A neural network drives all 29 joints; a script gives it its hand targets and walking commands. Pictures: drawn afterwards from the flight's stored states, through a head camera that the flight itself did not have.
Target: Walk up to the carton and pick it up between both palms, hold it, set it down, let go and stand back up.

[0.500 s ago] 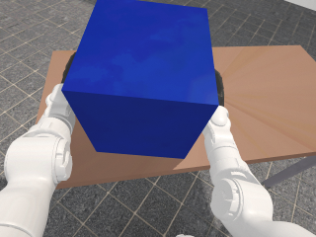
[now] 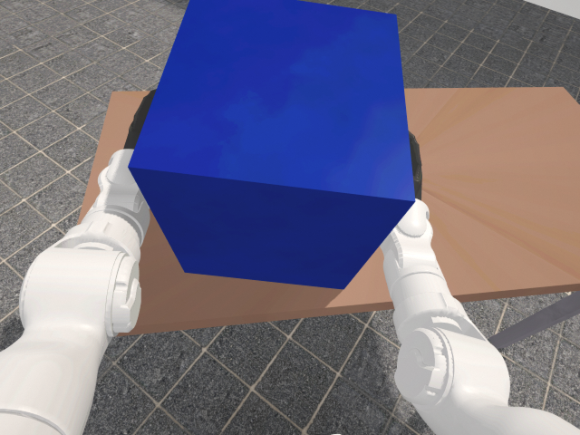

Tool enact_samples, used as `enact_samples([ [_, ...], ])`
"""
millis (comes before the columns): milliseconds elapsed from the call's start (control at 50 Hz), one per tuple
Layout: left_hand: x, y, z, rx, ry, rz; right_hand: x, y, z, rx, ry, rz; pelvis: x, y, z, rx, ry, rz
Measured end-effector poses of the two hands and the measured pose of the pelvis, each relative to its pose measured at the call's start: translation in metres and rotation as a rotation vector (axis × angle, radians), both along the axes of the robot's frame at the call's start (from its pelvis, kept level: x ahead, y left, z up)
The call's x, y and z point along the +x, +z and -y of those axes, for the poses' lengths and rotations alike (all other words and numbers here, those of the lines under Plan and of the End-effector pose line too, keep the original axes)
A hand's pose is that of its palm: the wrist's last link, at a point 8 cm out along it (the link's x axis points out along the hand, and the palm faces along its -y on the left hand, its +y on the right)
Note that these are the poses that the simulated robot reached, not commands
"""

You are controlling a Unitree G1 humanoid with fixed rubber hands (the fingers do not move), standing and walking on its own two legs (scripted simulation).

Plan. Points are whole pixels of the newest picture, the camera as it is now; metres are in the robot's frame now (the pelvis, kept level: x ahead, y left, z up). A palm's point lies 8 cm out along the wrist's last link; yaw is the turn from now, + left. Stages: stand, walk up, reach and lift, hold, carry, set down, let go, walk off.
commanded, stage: reach and lift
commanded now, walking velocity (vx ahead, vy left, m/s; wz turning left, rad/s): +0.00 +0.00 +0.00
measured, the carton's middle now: (279, 157) +0.48 +0.00 +0.09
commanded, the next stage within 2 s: none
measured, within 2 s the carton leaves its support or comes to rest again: neither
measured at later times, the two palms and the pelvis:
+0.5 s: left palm (149, 164) +0.44 +0.18 +0.11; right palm (414, 195) +0.39 -0.17 +0.10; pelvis +0.00 +0.00 +0.00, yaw +0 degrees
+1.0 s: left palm (126, 139) +0.42 +0.18 +0.18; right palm (431, 172) +0.38 -0.17 +0.16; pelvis -0.03 +0.00 +0.00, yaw +0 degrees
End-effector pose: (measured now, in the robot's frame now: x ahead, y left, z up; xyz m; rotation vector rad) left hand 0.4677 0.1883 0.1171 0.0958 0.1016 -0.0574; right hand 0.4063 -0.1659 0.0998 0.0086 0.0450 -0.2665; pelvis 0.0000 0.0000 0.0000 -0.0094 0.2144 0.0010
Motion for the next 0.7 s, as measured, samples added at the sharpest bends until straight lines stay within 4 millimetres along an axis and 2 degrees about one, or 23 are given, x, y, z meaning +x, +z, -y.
enact_samples([
  [180, -0.003, -0.006, -0.001, 0.068, 0.007, -0.017, 0.000, -0.003, -0.001, 0.028, 0.010, -0.019, 0.004, 0.001, 0.000, 0.000, 0.000, -0.010],
  [380, -0.013, -0.009, 0.008, 0.108, 0.011, -0.055, -0.010, -0.005, 0.007, 0.034, 0.008, -0.066, 0.004, 0.001, 0.000, 0.000, 0.000, -0.009],
  [560, -0.029, -0.008, 0.007, 0.084, 0.040, -0.071, -0.017, 0.010, 0.007, 0.031, 0.028, -0.080, 0.000, 0.001, 0.000, 0.000, 0.000, -0.003],
  [700, -0.037, 0.007, 0.009, 0.079, 0.048, -0.072, -0.024, 0.024, 0.009, 0.038, 0.032, -0.080, -0.008, 0.000, 0.000, 0.000, 0.000, 0.008],
])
